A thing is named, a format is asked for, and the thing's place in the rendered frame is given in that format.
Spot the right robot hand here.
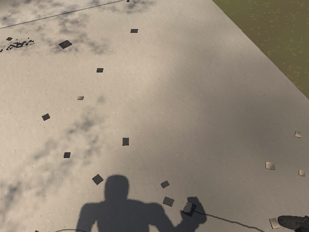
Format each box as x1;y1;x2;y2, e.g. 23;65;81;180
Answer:
277;216;309;232

